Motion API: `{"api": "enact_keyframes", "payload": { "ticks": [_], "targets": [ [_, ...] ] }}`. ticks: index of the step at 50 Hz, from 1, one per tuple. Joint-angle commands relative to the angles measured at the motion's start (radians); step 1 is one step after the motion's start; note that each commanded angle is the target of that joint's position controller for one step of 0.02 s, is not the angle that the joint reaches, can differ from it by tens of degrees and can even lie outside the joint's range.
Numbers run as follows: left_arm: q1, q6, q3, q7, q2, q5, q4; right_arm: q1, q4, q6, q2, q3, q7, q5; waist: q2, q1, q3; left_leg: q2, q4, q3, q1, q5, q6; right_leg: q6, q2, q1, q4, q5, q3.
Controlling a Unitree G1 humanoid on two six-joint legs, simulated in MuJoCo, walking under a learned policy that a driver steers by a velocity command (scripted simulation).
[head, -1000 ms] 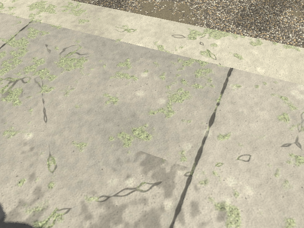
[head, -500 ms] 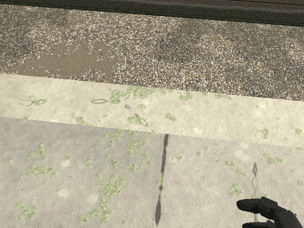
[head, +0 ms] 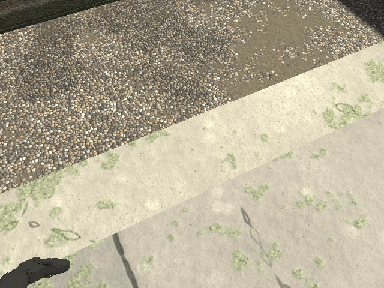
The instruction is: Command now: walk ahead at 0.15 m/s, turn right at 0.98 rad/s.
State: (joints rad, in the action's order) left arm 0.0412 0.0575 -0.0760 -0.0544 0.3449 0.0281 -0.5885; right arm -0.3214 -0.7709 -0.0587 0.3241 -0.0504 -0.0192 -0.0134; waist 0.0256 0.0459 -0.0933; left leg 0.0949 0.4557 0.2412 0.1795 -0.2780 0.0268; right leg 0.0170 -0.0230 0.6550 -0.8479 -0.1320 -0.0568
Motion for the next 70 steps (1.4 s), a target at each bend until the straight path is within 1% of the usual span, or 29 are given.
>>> {"api": "enact_keyframes", "payload": {
  "ticks": [1,4,5,6,7,8,9,13,16,22,23,24,25,26,28,30,38,45,46,47,48,49,51,57,65,66,67,68,70],
  "targets": [
    [0.106,0.006,-0.001,-0.010,0.019,-0.005,0.032,0.118,0.101,-0.010,0.115,-0.032,0.009,0.011,-0.160,-0.092,0.120,0.212,-0.023,-0.024,0.068,0.551,-0.076,0.036,0.015,-0.291,0.120,0.022,-0.047],
    [0.240,-0.025,-0.021,0.011,0.052,0.021,-0.007,0.038,0.092,0.029,0.132,-0.045,0.012,0.022,-0.075,-0.128,0.187,0.181,0.338,0.008,0.044,0.583,-0.038,0.100,0.099,-0.481,0.291,-0.026,-0.048],
    [0.283,-0.043,-0.041,0.031,0.137,0.027,-0.011,-0.047,0.106,0.039,0.111,-0.041,0.015,0.008,0.129,-0.126,0.223,0.102,0.617,0.019,0.228,0.086,0.015,0.149,-0.075,-0.645,0.368,0.398,0.196],
    [0.257,-0.036,-0.066,0.038,0.267,0.001,0.038,-0.125,0.157,0.065,0.045,-0.021,0.013,-0.009,0.255,-0.058,0.322,-0.059,0.899,-0.079,0.453,-0.494,0.064,0.338,-0.381,-0.764,0.354,0.866,0.623],
    [0.311,-0.030,-0.067,0.042,0.227,-0.043,0.041,-0.077,0.139,0.089,0.086,-0.028,0.002,-0.032,0.075,-0.128,0.411,-0.030,0.966,-0.227,0.467,-0.444,0.068,0.393,-0.377,-0.774,0.369,0.897,0.589],
    [0.245,-0.020,-0.055,0.059,0.201,-0.024,0.045,-0.019,0.157,0.093,0.057,-0.012,-0.010,-0.007,0.132,-0.124,0.378,-0.035,0.945,-0.237,0.474,-0.351,0.056,0.397,-0.376,-0.661,0.451,0.547,0.549],
    [0.164,-0.017,-0.026,0.070,0.106,-0.019,0.039,0.038,0.147,0.094,0.063,-0.010,-0.018,-0.005,0.075,-0.092,0.269,0.003,0.853,-0.251,0.434,-0.243,0.044,0.324,-0.292,-0.536,0.492,0.343,0.435],
    [0.068,-0.047,0.044,0.075,-0.046,0.008,-0.011,-0.048,0.063,0.122,0.017,0.003,-0.001,0.002,0.064,-0.010,0.206,-0.033,0.535,-0.225,0.125,-0.168,0.001,0.203,-0.165,-0.301,0.523,0.340,0.162],
    [0.122,-0.050,0.018,0.073,0.029,0.010,-0.046,-0.005,0.077,0.116,0.012,0.002,0.019,0.013,0.086,-0.047,0.202,-0.067,0.424,-0.216,0.134,-0.143,-0.029,0.213,-0.207,-0.375,0.504,0.260,0.172],
    [0.090,-0.024,0.002,0.090,0.046,-0.005,-0.050,-0.008,0.096,0.111,-0.008,-0.007,0.041,0.003,0.071,-0.015,0.157,-0.101,0.180,-0.156,0.045,-0.081,-0.074,0.157,-0.231,-0.335,0.422,0.033,0.122],
    [0.103,-0.021,-0.002,0.094,0.041,-0.007,-0.058,-0.019,0.095,0.103,0.007,-0.011,0.044,-0.005,0.020,-0.010,0.125,-0.089,0.053,-0.223,0.018,-0.029,-0.096,0.101,-0.196,-0.293,0.343,-0.053,0.083],
    [0.142,-0.014,0.000,0.093,0.008,-0.010,-0.053,-0.027,0.111,0.091,0.089,-0.029,0.042,-0.024,-0.208,-0.027,0.094,0.098,-0.139,-0.539,0.002,0.068,-0.143,0.016,-0.087,-0.178,0.098,-0.222,-0.023],
    [0.060,-0.010,0.011,0.097,-0.015,-0.014,0.014,-0.058,0.114,0.094,0.219,-0.070,0.033,-0.012,-0.365,0.008,0.012,0.275,-0.216,-0.862,0.046,0.299,-0.274,-0.029,0.100,0.015,-0.043,-0.479,-0.016],
    [0.043,-0.007,0.015,0.099,-0.023,0.002,0.011,-0.086,0.111,0.097,0.204,-0.075,0.022,-0.016,-0.254,0.010,0.020,0.263,-0.219,-0.840,0.063,0.299,-0.324,-0.035,0.063,0.008,-0.205,-0.473,0.092],
    [0.072,-0.016,0.009,0.087,-0.006,-0.012,-0.015,0.039,0.128,0.109,0.135,-0.061,0.012,-0.002,-0.123,-0.059,0.024,0.122,-0.170,-0.657,0.077,0.217,-0.265,-0.038,0.036,-0.009,-0.230,-0.295,0.127],
    [0.099,-0.022,0.004,0.077,0.007,0.007,-0.036,0.091,0.150,0.109,0.104,-0.059,0.015,0.008,-0.131,-0.063,0.098,0.051,-0.125,-0.596,0.008,0.353,-0.239,-0.052,0.047,-0.029,-0.246,-0.229,0.111],
    [0.022,-0.030,0.024,0.078,0.009,-0.010,-0.003,-0.011,0.138,0.112,0.154,-0.093,0.020,0.004,-0.147,0.017,0.151,0.025,-0.075,-0.743,-0.118,0.312,-0.242,-0.063,0.078,-0.048,0.012,-0.249,0.146],
    [0.139,-0.059,0.021,0.100,0.045,-0.025,-0.025,0.125,0.169,0.111,0.164,-0.100,0.038,0.008,-0.176,-0.063,0.150,-0.066,-0.040,-0.843,0.085,0.257,-0.139,-0.018,0.118,-0.427,0.400,-0.172,0.156],
    [0.173,-0.066,0.013,0.111,0.077,-0.019,-0.033,0.134,0.175,0.107,0.136,-0.091,0.035,0.016,-0.124,-0.078,0.155,-0.122,0.011,-0.797,0.181,0.100,-0.087,-0.001,0.036,-0.554,0.535,-0.128,0.208],
    [0.153,-0.063,0.000,0.120,0.155,-0.009,-0.015,0.042,0.171,0.102,0.049,-0.072,0.031,0.017,0.098,-0.024,0.192,-0.239,0.228,-0.609,0.290,-0.242,-0.029,0.063,-0.232,-0.669,0.630,-0.228,0.445],
    [0.078,-0.054,-0.005,0.112,0.199,0.002,0.014,0.035,0.171,0.102,0.105,-0.084,0.022,-0.009,0.182,-0.022,0.139,-0.316,0.427,-0.415,0.418,-0.320,-0.003,0.166,-0.377,-0.564,0.670,-0.199,0.636],
    [0.091,-0.049,0.007,0.106,0.130,0.004,0.008,0.076,0.166,0.106,0.175,-0.100,0.027,-0.029,0.111,-0.024,0.119,-0.209,0.565,-0.392,0.398,-0.259,0.005,0.201,-0.366,-0.516,0.629,-0.055,0.544],
    [0.037,-0.047,0.030,0.098,0.048,-0.001,0.018,0.048,0.133,0.119,0.150,-0.097,0.051,-0.020,0.073,0.002,0.092,-0.182,0.696,-0.365,0.369,-0.155,0.009,0.167,-0.233,-0.470,0.579,0.111,0.304],
    [0.177,-0.058,0.013,0.097,0.069,0.002,-0.019,0.131,0.151,0.137,0.090,-0.061,0.079,0.002,0.119,-0.073,0.118,-0.141,0.641,-0.284,0.416,-0.132,0.049,0.188,-0.221,-0.620,0.519,0.331,0.154],
    [0.183,-0.055,0.011,0.054,0.071,-0.008,-0.085,0.113,0.114,0.131,-0.001,-0.006,0.040,0.009,0.172,-0.044,0.145,-0.161,0.031,-0.220,0.035,-0.080,-0.021,0.172,-0.189,-0.510,0.416,0.437,0.122],
    [0.180,-0.054,0.025,0.047,0.041,-0.021,-0.098,0.067,0.084,0.121,-0.020,0.005,0.028,-0.005,0.132,-0.011,0.138,-0.140,-0.204,-0.224,-0.112,0.139,-0.033,0.123,-0.165,-0.436,0.397,0.387,0.122],
    [0.231,-0.060,0.031,0.039,0.015,-0.028,-0.104,0.046,0.073,0.105,0.036,0.000,0.014,-0.031,0.053,-0.030,0.180,-0.022,-0.219,-0.336,-0.282,0.227,-0.047,0.056,-0.134,-0.331,0.376,0.239,0.123],
    [0.271,-0.067,0.046,0.026,-0.048,-0.031,-0.069,0.074,0.097,0.097,0.157,-0.019,0.002,-0.033,-0.196,-0.066,0.193,0.235,-0.156,-0.549,-0.331,0.515,-0.120,-0.001,-0.035,-0.205,0.291,-0.170,0.052],
    [0.214,-0.031,0.008,0.037,0.063,-0.036,-0.086,0.154,0.108,0.090,0.128,-0.022,-0.007,-0.011,-0.220,-0.026,0.122,0.239,-0.123,-0.453,-0.103,0.540,-0.242,-0.004,0.024,-0.247,0.002,-0.436,0.053]
  ]
}}
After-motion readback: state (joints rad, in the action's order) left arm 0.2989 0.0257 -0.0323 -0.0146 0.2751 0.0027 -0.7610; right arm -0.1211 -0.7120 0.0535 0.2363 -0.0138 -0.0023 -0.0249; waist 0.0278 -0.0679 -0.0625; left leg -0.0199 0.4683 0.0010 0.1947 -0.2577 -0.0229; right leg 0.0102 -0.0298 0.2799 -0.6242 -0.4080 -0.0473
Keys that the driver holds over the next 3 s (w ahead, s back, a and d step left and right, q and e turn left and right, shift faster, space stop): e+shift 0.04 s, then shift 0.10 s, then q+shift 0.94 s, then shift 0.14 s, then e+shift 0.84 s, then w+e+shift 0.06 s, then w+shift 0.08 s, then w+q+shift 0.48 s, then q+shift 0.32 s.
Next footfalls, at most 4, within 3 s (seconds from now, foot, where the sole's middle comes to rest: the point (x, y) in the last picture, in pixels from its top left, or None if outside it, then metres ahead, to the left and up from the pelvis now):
0.10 right None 0.18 -0.09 -0.77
0.48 left None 0.12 0.11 -0.77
0.92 right None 0.19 -0.07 -0.77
1.34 left None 0.04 0.11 -0.77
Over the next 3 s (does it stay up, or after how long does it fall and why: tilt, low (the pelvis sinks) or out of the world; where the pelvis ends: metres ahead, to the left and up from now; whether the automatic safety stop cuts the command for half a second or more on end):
stays up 0.53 0.00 -0.01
